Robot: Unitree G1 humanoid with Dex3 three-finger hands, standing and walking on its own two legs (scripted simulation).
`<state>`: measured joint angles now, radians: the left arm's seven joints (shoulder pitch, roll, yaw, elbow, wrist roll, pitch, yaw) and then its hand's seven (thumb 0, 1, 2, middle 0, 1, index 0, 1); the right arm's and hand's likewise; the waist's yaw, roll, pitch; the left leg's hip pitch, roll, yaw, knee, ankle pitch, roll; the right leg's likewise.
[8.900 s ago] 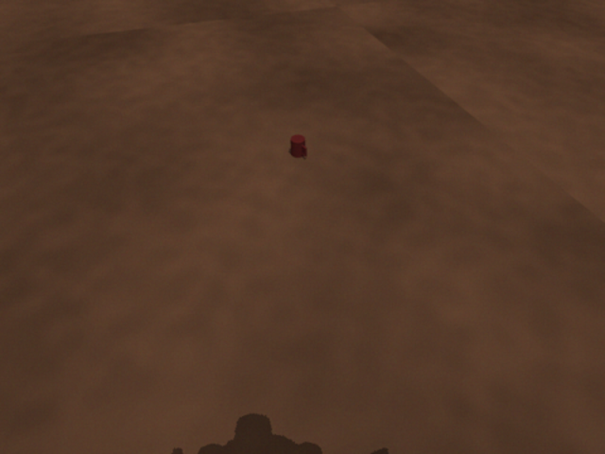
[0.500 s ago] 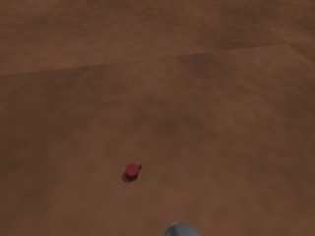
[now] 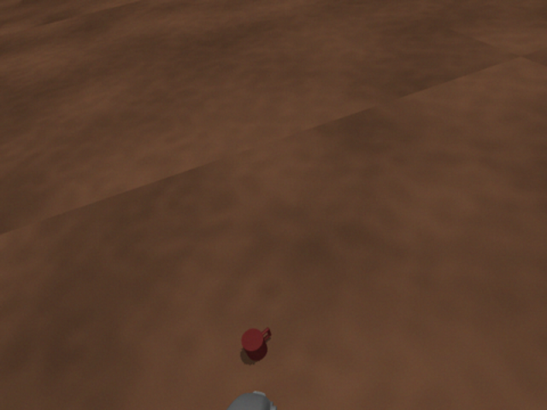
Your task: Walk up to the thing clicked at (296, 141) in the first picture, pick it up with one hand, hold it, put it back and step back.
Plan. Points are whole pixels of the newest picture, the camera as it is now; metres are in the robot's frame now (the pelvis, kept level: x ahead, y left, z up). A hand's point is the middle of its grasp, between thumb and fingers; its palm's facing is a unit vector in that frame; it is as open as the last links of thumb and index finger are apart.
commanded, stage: walk up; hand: left
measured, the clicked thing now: (258, 341) +0.50 +0.18 -0.72
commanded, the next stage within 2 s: stand in 0.28 s
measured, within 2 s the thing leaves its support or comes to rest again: neither
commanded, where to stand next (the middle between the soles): +0.09 +0.00 m, yaw +1 degrees
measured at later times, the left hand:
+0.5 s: hand out of the picture +0.11 +0.28 -0.17, palm faces +0.01 -0.95 -0.32, open 7.4 cm
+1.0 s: hand out of the picture +0.08 +0.28 -0.14, palm faces -0.01 -0.94 -0.35, open 7.4 cm
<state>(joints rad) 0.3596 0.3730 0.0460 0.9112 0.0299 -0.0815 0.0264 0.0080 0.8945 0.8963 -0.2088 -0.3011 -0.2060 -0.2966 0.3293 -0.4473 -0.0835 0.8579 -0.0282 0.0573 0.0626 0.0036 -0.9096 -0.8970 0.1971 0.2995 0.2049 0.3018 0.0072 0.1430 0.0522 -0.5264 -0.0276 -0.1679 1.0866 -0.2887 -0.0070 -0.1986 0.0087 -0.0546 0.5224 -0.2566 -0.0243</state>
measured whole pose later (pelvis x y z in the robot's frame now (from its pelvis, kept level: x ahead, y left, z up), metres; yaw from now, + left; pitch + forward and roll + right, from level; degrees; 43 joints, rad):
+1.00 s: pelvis +0.02 +0.02 +0.01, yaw +2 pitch -3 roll +0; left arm 0.11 0.37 -0.01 1.12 0.01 -0.02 -0.01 0.01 0.90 0.90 -0.20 -0.30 -0.20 -0.30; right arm 0.10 -0.35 -0.02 1.14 -0.01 0.00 0.02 0.00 -0.91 -0.90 0.20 0.30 0.21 0.30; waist 0.00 0.00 0.07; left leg -0.13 0.03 -0.02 0.36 -0.18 -0.04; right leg -0.16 -0.02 0.01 0.37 -0.17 0.02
